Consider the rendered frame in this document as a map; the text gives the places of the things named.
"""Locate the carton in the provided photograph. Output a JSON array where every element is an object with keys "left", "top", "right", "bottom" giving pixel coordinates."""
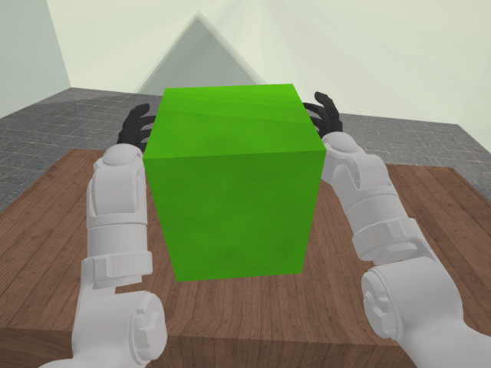
[{"left": 142, "top": 84, "right": 327, "bottom": 282}]

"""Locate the robot right hand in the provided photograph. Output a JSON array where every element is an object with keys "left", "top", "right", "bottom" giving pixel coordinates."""
[{"left": 303, "top": 91, "right": 343, "bottom": 139}]

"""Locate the left robot forearm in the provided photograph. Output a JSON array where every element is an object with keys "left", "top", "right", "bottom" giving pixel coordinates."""
[{"left": 71, "top": 143, "right": 153, "bottom": 355}]

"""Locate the robot left upper arm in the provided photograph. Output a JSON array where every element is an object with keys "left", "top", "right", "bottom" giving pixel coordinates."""
[{"left": 39, "top": 291, "right": 167, "bottom": 368}]

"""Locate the robot right upper arm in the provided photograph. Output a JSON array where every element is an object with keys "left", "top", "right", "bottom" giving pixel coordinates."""
[{"left": 361, "top": 257, "right": 491, "bottom": 368}]

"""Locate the robot left hand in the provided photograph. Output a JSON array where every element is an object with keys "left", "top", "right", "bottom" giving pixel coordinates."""
[{"left": 117, "top": 103, "right": 156, "bottom": 153}]

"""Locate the pedestal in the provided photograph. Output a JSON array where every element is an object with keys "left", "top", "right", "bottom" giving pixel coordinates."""
[{"left": 0, "top": 149, "right": 491, "bottom": 368}]

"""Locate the right robot forearm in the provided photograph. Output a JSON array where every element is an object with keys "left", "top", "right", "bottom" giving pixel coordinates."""
[{"left": 321, "top": 132, "right": 463, "bottom": 315}]

